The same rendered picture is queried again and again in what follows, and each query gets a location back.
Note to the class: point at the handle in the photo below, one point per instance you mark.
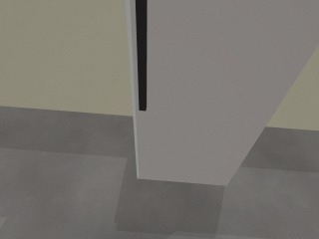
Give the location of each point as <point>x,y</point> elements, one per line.
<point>142,51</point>

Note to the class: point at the fridge door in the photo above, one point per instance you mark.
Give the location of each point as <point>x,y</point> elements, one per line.
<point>217,71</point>

